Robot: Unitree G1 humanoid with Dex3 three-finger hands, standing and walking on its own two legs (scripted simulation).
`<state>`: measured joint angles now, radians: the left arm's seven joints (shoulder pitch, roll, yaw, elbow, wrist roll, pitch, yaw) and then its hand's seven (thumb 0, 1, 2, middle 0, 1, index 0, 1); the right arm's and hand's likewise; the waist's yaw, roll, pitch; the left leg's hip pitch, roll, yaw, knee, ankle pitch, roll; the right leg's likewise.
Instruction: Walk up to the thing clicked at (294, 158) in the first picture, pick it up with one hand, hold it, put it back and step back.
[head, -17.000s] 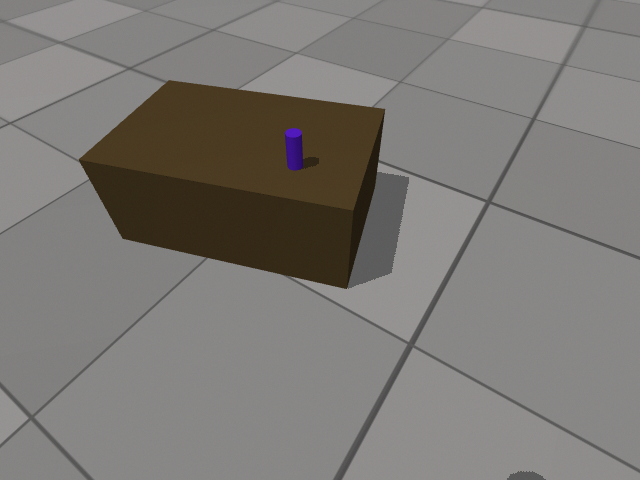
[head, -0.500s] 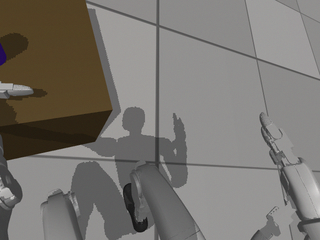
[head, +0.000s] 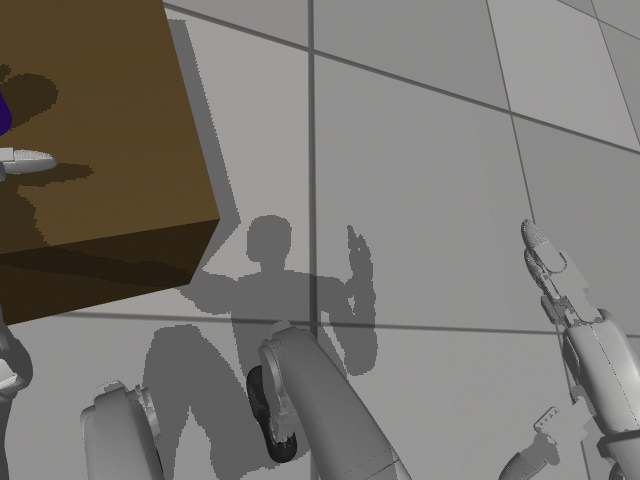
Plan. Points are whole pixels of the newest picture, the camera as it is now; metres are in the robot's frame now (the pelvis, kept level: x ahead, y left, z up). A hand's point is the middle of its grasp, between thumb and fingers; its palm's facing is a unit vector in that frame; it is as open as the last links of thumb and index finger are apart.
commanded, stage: close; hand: left
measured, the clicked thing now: out of the picture +0.62 +0.20 -0.06
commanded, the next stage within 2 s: settle in 0.20 s
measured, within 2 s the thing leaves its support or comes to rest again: leaves its support in 0.70 s
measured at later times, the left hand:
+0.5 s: hand out of the picture +0.58 +0.19 -0.05, palm faces +0.22 -0.97 -0.01, open 7.9 cm
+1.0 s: hand out of the picture +0.56 +0.17 +0.02, palm faces +0.17 -0.99 -0.03, open 7.9 cm
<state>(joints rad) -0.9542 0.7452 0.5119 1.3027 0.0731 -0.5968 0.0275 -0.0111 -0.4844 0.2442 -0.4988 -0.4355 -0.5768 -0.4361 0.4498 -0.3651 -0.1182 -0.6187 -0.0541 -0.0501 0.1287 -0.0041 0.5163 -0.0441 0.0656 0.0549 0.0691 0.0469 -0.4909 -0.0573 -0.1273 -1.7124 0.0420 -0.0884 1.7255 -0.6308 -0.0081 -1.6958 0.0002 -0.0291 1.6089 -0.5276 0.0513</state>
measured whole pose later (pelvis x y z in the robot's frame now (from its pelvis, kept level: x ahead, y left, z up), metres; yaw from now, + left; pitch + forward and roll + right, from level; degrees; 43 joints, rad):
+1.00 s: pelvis +0.01 +0.00 +0.04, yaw +1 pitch +31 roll -5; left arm -0.88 0.61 0.45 1.25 0.07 -0.53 0.07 -0.03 -0.17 0.98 -0.78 -1.07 -0.91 -1.13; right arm 0.42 -0.33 -0.09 -0.48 -0.07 -0.01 0.11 0.00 0.55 -0.05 0.06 0.06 0.07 0.05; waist -0.44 -0.03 -0.15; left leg -1.51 0.05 -0.08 1.57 -0.61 -0.01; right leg -1.50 0.00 -0.03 1.46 -0.51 0.04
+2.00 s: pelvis +0.03 +0.00 +0.09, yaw +2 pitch +28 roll -5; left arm -0.82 0.51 0.43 1.17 0.04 -0.50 0.04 -0.04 -0.22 1.06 -0.78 -1.11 -0.90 -1.18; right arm 0.41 -0.27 -0.06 -0.26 -0.08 0.01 0.08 0.00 0.51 -0.06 0.06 0.05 0.07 0.05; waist -0.35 -0.03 -0.17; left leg -1.32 0.05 -0.07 1.40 -0.57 -0.01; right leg -1.31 0.00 -0.03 1.29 -0.48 0.04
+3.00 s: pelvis +0.05 -0.01 +0.16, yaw +4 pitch +14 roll -1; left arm -0.23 0.20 0.21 0.56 -0.11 -0.39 0.00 -0.04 -0.23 1.09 -0.78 -1.13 -0.90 -1.19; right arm 0.48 -0.23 -0.08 -0.08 -0.01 0.05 0.00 -0.01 0.53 -0.05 0.06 0.05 0.06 0.05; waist -0.08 -0.03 -0.12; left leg -0.81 0.02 -0.01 1.06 -0.49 -0.01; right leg -0.83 -0.03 0.02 1.03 -0.43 0.04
